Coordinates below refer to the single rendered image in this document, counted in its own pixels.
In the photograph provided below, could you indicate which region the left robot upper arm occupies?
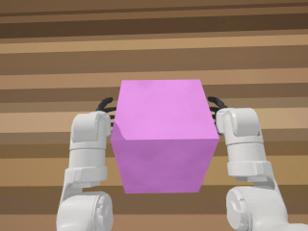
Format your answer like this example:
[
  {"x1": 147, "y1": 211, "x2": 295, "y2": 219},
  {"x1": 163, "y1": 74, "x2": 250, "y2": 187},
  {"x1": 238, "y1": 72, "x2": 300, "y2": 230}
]
[{"x1": 57, "y1": 191, "x2": 114, "y2": 231}]

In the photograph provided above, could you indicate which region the right robot upper arm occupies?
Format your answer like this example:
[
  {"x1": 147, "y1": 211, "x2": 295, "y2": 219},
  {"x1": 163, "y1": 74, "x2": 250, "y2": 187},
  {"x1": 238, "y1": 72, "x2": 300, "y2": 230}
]
[{"x1": 226, "y1": 186, "x2": 308, "y2": 231}]

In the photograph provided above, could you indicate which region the robot left forearm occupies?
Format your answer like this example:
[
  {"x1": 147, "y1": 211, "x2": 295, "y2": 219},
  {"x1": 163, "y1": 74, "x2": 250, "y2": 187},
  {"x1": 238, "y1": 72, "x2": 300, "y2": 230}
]
[{"x1": 56, "y1": 111, "x2": 112, "y2": 229}]

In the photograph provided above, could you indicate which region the left robot hand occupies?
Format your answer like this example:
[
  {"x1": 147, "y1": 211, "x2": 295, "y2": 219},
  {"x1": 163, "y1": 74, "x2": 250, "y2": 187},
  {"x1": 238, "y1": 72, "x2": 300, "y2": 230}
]
[{"x1": 96, "y1": 97, "x2": 116, "y2": 133}]

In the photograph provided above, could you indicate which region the carton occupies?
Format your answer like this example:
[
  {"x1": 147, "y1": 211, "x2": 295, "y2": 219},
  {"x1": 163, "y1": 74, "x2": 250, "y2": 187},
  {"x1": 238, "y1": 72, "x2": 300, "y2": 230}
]
[{"x1": 110, "y1": 79, "x2": 219, "y2": 193}]

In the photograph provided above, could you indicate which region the robot right forearm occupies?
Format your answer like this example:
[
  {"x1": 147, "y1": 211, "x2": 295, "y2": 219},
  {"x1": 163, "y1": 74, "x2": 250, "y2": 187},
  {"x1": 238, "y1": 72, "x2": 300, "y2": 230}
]
[{"x1": 216, "y1": 108, "x2": 288, "y2": 219}]

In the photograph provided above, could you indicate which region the right robot hand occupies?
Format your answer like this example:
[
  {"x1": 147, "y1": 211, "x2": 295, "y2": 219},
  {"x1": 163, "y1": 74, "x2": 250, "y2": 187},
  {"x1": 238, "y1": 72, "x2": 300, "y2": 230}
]
[{"x1": 207, "y1": 96, "x2": 228, "y2": 136}]

